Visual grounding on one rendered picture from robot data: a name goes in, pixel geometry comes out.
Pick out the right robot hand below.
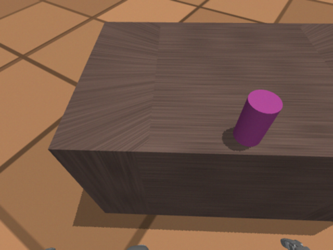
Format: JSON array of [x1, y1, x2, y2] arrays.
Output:
[[280, 239, 310, 250]]

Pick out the can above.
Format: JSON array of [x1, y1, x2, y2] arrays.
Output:
[[233, 90, 283, 147]]

